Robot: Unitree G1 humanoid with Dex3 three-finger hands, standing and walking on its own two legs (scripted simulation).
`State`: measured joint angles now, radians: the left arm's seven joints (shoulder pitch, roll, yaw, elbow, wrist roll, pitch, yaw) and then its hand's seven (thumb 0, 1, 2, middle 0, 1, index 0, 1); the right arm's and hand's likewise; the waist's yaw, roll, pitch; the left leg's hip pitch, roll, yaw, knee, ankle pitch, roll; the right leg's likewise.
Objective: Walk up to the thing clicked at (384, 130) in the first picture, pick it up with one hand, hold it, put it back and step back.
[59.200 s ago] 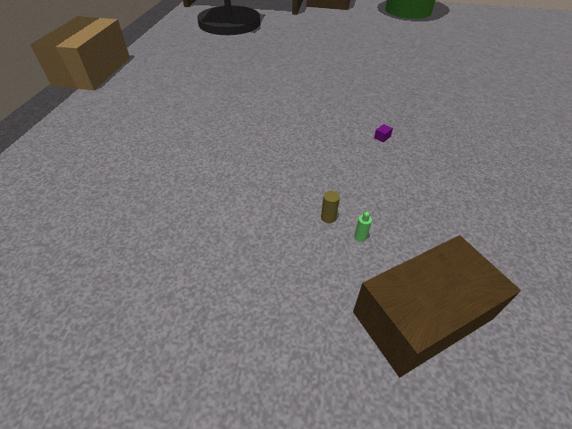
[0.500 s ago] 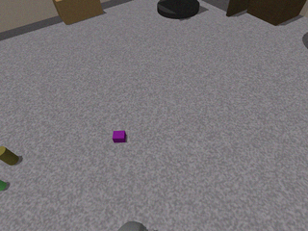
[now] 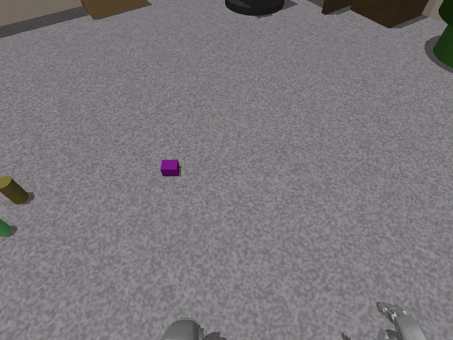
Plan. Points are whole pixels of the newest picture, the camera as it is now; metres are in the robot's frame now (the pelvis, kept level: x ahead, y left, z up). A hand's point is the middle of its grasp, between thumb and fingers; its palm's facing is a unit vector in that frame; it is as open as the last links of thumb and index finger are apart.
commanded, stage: step back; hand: left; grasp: from above
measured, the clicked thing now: (170, 168) +1.00 +0.36 -0.72
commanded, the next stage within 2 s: stand in 1.12 s
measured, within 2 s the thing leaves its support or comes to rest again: neither
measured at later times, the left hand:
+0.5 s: hand out of the picture -0.01 +0.29 -0.13, palm faces +0.04 -0.92 -0.39, open 7.3 cm
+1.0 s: hand out of the picture +0.05 +0.28 -0.14, palm faces +0.07 -0.93 -0.36, open 7.3 cm
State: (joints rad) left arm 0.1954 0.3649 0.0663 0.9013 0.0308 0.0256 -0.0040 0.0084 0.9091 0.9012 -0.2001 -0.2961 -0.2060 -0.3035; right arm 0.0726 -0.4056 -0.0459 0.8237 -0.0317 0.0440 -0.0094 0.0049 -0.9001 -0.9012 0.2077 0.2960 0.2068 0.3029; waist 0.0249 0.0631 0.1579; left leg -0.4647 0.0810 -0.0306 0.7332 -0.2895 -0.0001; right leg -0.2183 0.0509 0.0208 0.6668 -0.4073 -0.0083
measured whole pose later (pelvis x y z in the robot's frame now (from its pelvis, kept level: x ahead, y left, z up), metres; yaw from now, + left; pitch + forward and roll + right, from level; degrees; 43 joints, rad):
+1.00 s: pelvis -0.01 +0.01 +0.01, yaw +3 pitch -2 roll -1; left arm 0.16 0.38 0.03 1.02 0.00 -0.01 0.00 0.01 0.91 0.90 -0.20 -0.30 -0.21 -0.30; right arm 0.07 -0.32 -0.02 1.02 -0.02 0.00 0.01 0.01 -0.90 -0.90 0.21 0.30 0.20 0.30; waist 0.03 -0.01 0.09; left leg -0.32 0.05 0.02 0.61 -0.25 -0.02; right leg -0.20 -0.01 0.00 0.60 -0.36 0.01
